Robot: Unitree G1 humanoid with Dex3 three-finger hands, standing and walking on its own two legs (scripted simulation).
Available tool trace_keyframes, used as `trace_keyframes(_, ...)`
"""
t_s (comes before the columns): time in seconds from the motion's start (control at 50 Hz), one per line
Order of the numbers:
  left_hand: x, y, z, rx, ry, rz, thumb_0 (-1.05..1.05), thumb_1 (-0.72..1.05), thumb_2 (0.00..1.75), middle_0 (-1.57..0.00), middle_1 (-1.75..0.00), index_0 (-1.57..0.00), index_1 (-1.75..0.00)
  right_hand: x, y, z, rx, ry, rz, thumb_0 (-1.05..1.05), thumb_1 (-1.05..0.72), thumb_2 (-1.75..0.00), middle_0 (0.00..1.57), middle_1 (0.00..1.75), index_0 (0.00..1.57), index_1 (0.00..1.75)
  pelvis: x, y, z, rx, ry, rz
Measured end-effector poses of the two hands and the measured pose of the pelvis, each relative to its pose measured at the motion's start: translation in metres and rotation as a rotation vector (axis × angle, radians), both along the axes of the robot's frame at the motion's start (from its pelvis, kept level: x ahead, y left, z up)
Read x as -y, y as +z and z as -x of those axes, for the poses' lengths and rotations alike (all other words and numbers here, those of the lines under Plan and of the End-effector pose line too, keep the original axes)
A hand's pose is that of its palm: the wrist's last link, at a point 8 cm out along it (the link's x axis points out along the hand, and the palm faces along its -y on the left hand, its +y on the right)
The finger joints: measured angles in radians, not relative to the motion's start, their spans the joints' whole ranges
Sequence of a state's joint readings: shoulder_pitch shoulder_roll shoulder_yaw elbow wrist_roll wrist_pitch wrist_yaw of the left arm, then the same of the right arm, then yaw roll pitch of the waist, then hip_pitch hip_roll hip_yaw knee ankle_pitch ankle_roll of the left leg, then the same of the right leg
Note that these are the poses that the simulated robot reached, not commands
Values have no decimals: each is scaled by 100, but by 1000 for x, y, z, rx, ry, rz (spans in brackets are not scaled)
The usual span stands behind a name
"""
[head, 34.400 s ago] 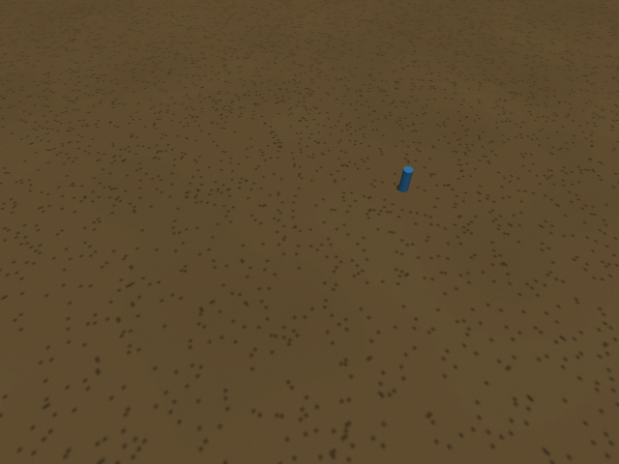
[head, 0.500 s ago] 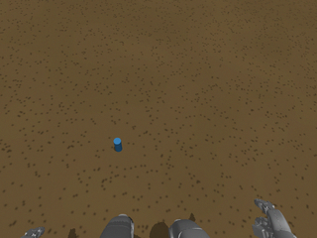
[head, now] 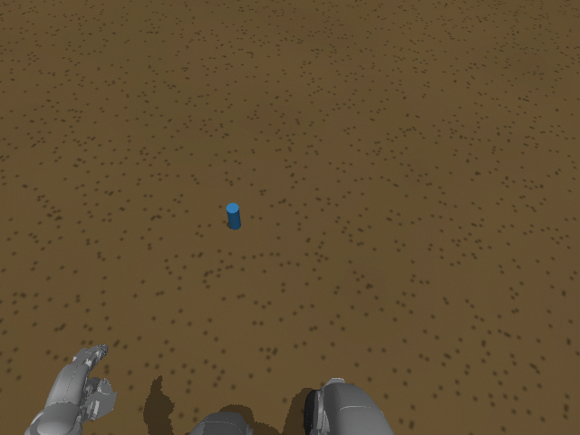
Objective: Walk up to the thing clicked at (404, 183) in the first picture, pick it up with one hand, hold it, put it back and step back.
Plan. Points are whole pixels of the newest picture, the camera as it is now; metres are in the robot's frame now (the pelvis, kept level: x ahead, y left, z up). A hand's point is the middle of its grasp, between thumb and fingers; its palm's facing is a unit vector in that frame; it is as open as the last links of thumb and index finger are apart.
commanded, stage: step back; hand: left
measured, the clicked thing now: (233, 216) +0.81 +0.18 -0.69
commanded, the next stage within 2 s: stand in 1.52 s
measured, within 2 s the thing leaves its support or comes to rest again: neither
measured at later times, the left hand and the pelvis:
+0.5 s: hand out of the picture -0.10 +0.22 -0.13, palm faces -0.05 -0.92 -0.40, open 7.4 cm; pelvis -0.15 -0.05 +0.01, yaw -4 degrees
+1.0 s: hand out of the picture -0.07 +0.20 -0.12, palm faces +0.00 -0.92 -0.40, open 7.4 cm; pelvis -0.16 -0.07 +0.01, yaw +0 degrees
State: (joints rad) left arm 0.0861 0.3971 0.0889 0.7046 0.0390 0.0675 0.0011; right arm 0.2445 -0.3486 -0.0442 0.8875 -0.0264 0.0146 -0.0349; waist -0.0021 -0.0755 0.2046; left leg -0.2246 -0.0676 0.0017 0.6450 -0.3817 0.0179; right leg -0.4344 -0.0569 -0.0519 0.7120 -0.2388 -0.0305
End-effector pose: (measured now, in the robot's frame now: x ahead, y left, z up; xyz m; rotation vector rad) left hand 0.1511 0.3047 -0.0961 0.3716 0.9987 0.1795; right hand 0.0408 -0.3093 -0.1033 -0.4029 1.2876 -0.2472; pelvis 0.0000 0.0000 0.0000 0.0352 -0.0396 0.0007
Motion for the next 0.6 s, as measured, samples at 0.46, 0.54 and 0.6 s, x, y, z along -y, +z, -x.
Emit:
trace_keyframes(0.46, 41, -6, 245, -234, 52, -11, 1, 90, 90, -21, -30, -20, -30, 63, 15, 82, 236, 18, 1, 0, -91, -90, 20, 30, 21, 30, 46, 3, 146, 0, -85, 37)
trace_keyframes(0.54, 38, 6, 265, -226, 81, -31, 1, 90, 90, -21, -30, -20, -30, 60, 4, 122, 160, -4, -33, 1, -91, -90, 20, 30, 21, 30, 45, 7, 156, -9, -58, 24)
trace_keyframes(0.6, 30, 7, 268, -191, 86, -39, 1, 90, 90, -21, -30, -20, -30, 52, -6, 148, 88, 4, -50, 1, -91, -90, 20, 30, 21, 30, 42, 5, 163, -16, -30, 36)
